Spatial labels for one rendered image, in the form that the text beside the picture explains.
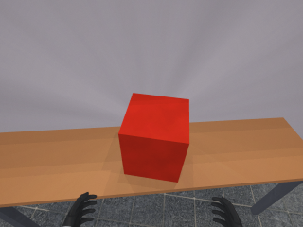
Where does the table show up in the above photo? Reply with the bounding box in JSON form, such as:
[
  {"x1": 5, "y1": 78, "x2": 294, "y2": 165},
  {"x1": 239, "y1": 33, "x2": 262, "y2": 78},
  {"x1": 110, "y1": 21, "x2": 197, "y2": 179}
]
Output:
[{"x1": 0, "y1": 117, "x2": 303, "y2": 227}]

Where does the left robot hand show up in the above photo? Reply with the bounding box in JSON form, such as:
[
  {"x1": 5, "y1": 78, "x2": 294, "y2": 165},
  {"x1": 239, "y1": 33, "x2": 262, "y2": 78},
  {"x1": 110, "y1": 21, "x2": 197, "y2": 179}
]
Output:
[{"x1": 62, "y1": 192, "x2": 97, "y2": 227}]

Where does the right robot hand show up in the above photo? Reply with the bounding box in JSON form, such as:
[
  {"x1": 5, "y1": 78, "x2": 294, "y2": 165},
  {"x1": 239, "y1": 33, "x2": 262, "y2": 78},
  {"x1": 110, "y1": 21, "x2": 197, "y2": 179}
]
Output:
[{"x1": 211, "y1": 197, "x2": 243, "y2": 227}]

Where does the carton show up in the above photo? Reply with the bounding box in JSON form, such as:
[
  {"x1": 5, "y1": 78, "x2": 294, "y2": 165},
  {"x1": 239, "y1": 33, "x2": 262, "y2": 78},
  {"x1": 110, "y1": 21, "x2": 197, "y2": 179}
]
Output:
[{"x1": 118, "y1": 93, "x2": 189, "y2": 183}]

